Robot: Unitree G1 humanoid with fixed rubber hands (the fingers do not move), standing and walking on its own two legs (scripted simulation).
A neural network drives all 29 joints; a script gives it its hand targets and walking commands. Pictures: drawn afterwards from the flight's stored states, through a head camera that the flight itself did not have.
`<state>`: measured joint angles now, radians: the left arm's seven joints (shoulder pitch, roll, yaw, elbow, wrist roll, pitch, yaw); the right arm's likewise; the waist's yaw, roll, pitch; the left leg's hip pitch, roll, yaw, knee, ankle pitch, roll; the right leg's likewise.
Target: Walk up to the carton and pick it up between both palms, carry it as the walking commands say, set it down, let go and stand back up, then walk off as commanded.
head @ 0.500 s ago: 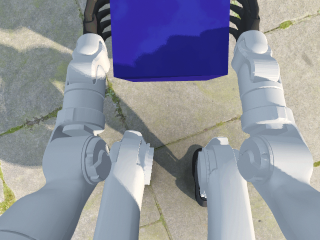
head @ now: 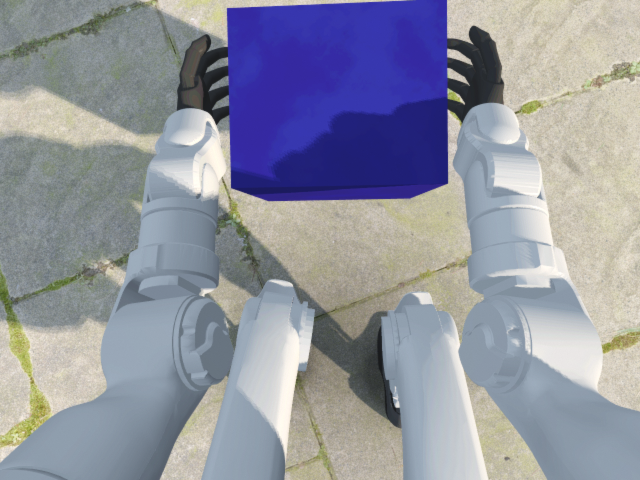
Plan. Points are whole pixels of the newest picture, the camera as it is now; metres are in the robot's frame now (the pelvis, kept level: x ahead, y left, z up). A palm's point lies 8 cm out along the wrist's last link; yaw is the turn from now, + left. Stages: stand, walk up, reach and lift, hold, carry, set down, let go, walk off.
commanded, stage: reach and lift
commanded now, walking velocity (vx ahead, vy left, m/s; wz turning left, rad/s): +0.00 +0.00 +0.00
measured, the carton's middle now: (337, 123) +0.52 +0.03 -0.15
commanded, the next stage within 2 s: none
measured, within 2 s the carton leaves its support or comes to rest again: neither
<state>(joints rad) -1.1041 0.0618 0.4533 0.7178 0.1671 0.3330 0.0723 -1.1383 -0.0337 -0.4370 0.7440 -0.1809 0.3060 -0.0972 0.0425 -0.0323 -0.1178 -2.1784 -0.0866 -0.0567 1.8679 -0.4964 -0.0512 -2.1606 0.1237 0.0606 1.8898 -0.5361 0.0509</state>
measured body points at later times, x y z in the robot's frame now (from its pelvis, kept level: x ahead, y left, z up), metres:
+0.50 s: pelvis +0.01 +0.00 +0.06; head +0.26 +0.01 +0.43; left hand +0.49 +0.19 -0.02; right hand +0.52 -0.12 -0.01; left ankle +0.11 +0.13 -0.42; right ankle +0.10 -0.12 -0.42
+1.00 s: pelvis +0.03 +0.00 +0.12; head +0.24 +0.01 +0.52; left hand +0.47 +0.18 +0.06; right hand +0.50 -0.13 +0.07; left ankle +0.11 +0.13 -0.42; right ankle +0.10 -0.12 -0.42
